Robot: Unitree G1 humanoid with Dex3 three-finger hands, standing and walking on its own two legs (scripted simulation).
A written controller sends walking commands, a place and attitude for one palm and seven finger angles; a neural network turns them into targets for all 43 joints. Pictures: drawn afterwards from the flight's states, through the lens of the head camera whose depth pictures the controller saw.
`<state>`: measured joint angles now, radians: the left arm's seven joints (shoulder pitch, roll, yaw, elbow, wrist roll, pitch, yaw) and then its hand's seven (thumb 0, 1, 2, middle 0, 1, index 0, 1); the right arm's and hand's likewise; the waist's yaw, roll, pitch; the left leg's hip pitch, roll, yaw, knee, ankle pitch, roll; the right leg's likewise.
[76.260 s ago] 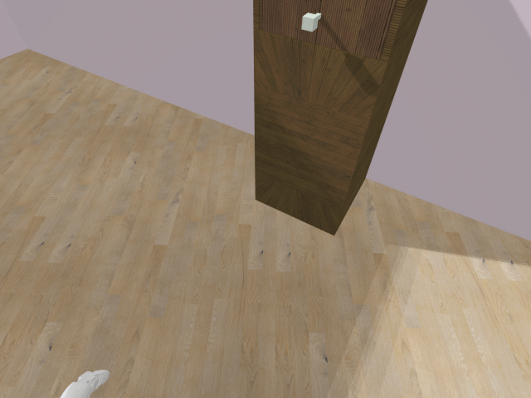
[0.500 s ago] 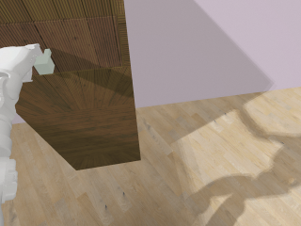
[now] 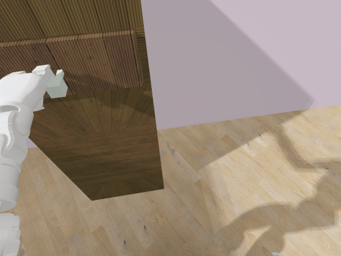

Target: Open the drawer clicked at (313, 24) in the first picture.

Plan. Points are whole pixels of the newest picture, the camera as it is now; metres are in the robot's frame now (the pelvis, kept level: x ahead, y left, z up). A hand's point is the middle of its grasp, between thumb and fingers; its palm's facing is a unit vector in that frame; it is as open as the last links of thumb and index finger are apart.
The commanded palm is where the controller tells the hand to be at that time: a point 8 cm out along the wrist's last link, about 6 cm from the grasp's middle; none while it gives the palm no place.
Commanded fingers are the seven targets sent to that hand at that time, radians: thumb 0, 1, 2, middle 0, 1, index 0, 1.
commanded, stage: pull the drawer open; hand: left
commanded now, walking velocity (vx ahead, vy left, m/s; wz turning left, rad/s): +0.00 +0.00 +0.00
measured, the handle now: (57, 82) +0.47 +0.28 +0.15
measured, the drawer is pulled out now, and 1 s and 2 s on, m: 0.01 0.14 0.24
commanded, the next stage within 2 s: none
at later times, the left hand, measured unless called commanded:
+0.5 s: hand (29, 130) +0.34 +0.30 +0.14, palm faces +0.03 -0.03 -1.00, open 5.3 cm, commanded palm +0.31 +0.30 +0.20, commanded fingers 0.00 0.90 0.90 -0.40 -1.35 -0.40 -1.35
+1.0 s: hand (22, 154) +0.29 +0.29 +0.13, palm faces +0.05 -0.03 -1.00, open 5.3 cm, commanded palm +0.25 +0.29 +0.20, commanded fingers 0.00 0.90 0.90 -0.40 -1.35 -0.40 -1.35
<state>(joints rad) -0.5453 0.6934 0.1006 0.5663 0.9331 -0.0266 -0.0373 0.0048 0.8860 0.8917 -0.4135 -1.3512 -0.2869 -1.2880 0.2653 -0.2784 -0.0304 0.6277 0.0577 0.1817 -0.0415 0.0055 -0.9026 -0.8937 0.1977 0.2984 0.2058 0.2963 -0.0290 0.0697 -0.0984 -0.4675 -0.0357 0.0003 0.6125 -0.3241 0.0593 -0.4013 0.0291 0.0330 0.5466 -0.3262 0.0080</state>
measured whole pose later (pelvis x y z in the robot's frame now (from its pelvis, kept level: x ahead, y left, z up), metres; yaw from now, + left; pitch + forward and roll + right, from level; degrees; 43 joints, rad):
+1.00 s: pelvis +0.00 -0.01 +0.01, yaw +2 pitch +4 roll -1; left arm -0.06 0.62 0.11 0.02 0.83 0.06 -0.05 0.01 0.89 0.89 -0.41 -1.35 -0.33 -1.30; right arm 0.15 -0.28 0.00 0.62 0.03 0.10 -0.06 0.01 -0.90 -0.89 0.20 0.30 0.20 0.30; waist 0.05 0.09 -0.05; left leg -0.31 -0.05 -0.03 0.54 -0.29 0.04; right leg -0.25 0.02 0.01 0.50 -0.32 -0.01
